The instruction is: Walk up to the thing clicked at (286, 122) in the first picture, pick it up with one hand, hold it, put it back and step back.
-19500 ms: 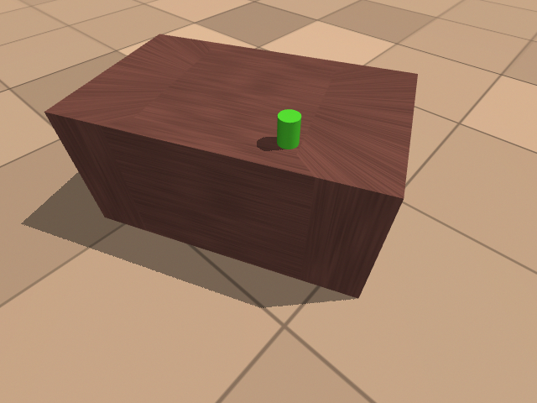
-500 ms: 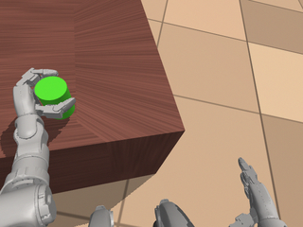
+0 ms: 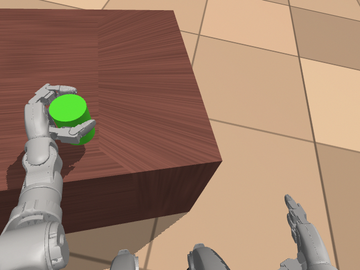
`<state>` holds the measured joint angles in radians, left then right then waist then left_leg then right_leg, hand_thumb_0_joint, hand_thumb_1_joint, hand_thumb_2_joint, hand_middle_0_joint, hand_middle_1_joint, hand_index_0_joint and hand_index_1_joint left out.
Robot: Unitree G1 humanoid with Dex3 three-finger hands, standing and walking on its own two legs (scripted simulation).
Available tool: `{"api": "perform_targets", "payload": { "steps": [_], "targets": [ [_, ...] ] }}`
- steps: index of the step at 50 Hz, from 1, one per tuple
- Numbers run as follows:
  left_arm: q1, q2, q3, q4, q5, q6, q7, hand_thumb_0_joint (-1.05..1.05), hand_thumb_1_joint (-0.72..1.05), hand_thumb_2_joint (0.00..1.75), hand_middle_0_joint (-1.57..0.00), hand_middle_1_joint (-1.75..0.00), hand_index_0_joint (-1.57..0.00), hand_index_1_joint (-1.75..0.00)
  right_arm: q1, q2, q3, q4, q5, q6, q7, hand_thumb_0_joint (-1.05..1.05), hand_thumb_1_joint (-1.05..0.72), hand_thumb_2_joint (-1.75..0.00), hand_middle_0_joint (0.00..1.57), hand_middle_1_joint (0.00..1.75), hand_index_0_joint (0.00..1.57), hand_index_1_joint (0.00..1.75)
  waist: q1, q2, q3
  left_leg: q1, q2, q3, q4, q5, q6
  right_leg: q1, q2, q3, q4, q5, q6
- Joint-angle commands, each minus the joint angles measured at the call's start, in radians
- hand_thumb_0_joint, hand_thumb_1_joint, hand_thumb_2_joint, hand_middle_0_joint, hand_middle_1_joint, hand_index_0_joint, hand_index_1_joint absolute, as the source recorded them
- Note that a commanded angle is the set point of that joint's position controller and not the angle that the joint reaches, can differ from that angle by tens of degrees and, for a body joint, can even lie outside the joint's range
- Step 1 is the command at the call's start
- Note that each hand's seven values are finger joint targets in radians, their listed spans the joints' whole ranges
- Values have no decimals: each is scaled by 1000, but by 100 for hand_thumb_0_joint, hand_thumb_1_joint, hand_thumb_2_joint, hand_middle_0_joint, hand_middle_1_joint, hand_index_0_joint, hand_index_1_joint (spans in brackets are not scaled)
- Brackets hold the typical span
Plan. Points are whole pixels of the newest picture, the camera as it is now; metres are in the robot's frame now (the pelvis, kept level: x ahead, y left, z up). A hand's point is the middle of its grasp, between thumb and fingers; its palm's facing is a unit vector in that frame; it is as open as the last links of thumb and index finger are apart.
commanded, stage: lift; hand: left
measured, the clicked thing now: (74, 120) +0.47 +0.20 +0.02
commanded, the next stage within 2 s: hold in 1.36 s
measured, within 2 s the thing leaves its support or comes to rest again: neither
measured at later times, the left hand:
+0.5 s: hand (67, 107) +0.45 +0.19 +0.09, palm faces +0.17 -0.98 -0.03, open 10.1 cm
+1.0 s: hand (59, 113) +0.39 +0.18 +0.15, palm faces +0.19 -0.98 -0.02, open 10.1 cm
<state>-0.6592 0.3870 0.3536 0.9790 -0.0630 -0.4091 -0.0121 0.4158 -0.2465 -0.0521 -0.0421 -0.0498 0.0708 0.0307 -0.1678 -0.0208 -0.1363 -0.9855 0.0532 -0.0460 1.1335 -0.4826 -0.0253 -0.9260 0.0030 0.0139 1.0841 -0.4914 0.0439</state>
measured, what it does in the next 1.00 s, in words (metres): stands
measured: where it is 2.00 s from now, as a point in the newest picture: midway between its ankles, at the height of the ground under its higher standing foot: outside the picture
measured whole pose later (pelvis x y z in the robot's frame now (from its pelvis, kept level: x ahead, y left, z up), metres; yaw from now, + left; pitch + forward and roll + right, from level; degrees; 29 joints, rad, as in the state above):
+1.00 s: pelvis +0.02 +0.00 +0.05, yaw +0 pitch +8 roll -1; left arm -0.30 0.21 0.18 0.34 -0.14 -0.05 0.05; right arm 0.40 -0.23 -0.12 0.18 0.03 0.06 -0.05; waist -0.03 0.01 -0.11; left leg -0.58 0.03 -0.01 0.85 -0.40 -0.02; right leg -0.55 -0.02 0.04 0.84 -0.42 0.05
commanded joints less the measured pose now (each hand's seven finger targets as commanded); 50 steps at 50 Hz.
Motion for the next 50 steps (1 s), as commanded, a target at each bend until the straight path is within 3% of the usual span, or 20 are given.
{"api": "perform_targets", "payload": {
  "steps": [1,3,6,9,13,14,16,17,21,24,25,27,28,31,38,40,41,46,48,50],
  "targets": [
    [-454,201,21,-242,-25,-83,5,0,17,122,-120,-131,-121,-132,4,-147,-86,-177,-1,-48,-15,0,54,-5,5,5,5,5,8,167,-451,401,-19,14,-154,321,19,150,27,-51,-129,305,-54],
    [-480,233,30,-284,-24,-83,6,0,16,122,-120,-132,-121,-133,0,-161,-108,-180,3,-46,-20,0,54,-5,5,5,5,5,6,171,-482,411,-23,24,-149,322,26,169,23,-40,-139,325,-48],
    [-452,197,16,-261,-32,-71,4,0,19,118,-119,-132,-122,-131,-7,-153,-98,-175,6,-48,-21,0,53,-5,5,5,5,5,7,146,-465,403,-23,23,-161,308,27,181,24,-40,-150,319,-47],
    [-407,198,21,-264,-33,-61,7,0,19,116,-116,-130,-119,-129,8,-187,-133,-183,9,-44,-26,0,53,-5,5,5,5,5,8,126,-482,432,-20,21,-170,339,26,192,26,-46,-156,335,-48],
    [-441,201,1,-377,-37,-56,2,0,21,117,-119,-132,-122,-130,23,-148,-105,-171,19,-40,-26,0,53,-5,5,5,5,5,34,145,-498,442,-29,33,-179,370,28,256,21,-36,-166,386,-42],
    [-397,190,5,-332,-41,-45,2,0,18,117,-119,-132,-122,-131,14,-176,-135,-178,21,-40,-29,0,53,-5,5,5,5,5,32,137,-485,449,-28,32,-185,369,25,253,21,-38,-169,380,-44],
    [-396,163,-19,-385,-43,-35,6,0,17,116,-117,-130,-120,-129,18,-147,-110,-172,21,-39,-29,0,53,-5,5,5,5,5,42,138,-486,450,-30,41,-193,361,29,279,18,-31,-186,390,-38],
    [-378,175,-6,-399,-46,-26,13,0,18,117,-116,-130,-119,-129,16,-159,-124,-158,24,-37,-33,0,54,-5,5,5,5,5,52,127,-461,448,-31,43,-201,355,30,281,20,-31,-196,386,-37],
    [-337,123,-42,-491,-52,5,24,0,18,116,-116,-130,-119,-129,22,-152,-126,-146,30,-37,-36,0,54,-5,5,5,5,5,62,157,-456,517,-26,36,-225,423,17,292,22,-41,-198,409,-45],
    [-285,134,-34,-546,-50,37,33,0,16,115,-114,-128,-117,-127,16,-149,-136,-121,35,-29,-41,0,54,-5,5,5,5,5,86,150,-425,528,-27,39,-252,425,16,321,23,-42,-221,408,-45],
    [-268,90,-58,-568,-58,44,31,0,16,115,-114,-129,-118,-127,31,-120,-113,-100,34,-28,-38,0,54,-5,5,5,5,5,81,148,-426,533,-24,37,-255,438,15,328,22,-43,-220,416,-46],
    [-203,65,-68,-592,-70,73,29,0,14,115,-114,-129,-117,-128,12,-155,-149,-110,42,-29,-44,0,54,-5,5,5,5,5,81,106,-410,540,-23,41,-268,444,20,344,23,-42,-237,430,-42],
    [-218,52,-90,-627,-71,87,27,0,13,115,-113,-129,-117,-127,14,-151,-136,-110,44,-33,-46,0,54,-5,5,5,5,5,79,114,-412,562,-21,39,-274,463,17,350,23,-43,-238,441,-43],
    [-189,63,-78,-680,-80,131,34,0,9,115,-114,-129,-117,-128,7,-152,-147,-77,55,-30,-56,0,54,-5,5,5,5,5,90,85,-374,541,-30,55,-289,430,28,388,21,-32,-264,454,-35],
    [-110,11,-102,-781,-88,204,52,0,14,117,-116,-131,-119,-130,-14,-124,-131,-12,68,-35,-71,0,55,-5,5,5,5,5,116,45,-308,551,-36,64,-344,384,27,433,14,-30,-309,412,-34],
    [-90,23,-86,-807,-93,217,55,0,12,116,-115,-130,-118,-129,-32,-151,-157,-4,70,-39,-78,0,54,-5,5,5,5,5,123,32,-276,559,-34,62,-365,369,23,433,15,-34,-320,389,-36],
    [-90,0,-115,-838,-88,225,55,0,12,116,-115,-131,-119,-130,-39,-134,-140,-23,71,-44,-81,0,55,-5,5,5,5,5,116,40,-281,571,-37,65,-372,350,23,443,14,-34,-329,378,-35],
    [-58,-24,-126,-919,-93,263,68,0,11,116,-116,-132,-119,-131,-42,-129,-140,35,74,-60,-93,0,54,-5,5,5,5,5,127,46,-270,599,-39,66,-402,321,21,466,13,-35,-353,348,-35],
    [-42,-19,-126,-945,-96,279,70,0,12,116,-117,-132,-121,-131,-52,-109,-112,50,75,-66,-97,0,54,-5,5,5,5,5,138,51,-243,588,-42,72,-405,319,23,481,9,-32,-369,349,-32],
    [-28,-16,-127,-963,-91,292,77,0,10,116,-118,-133,-121,-132,-66,-131,-138,80,77,-74,-104,0,53,-5,5,5,5,5,134,59,-243,614,-42,73,-417,316,21,478,9,-30,-373,345,-35]
  ]
}}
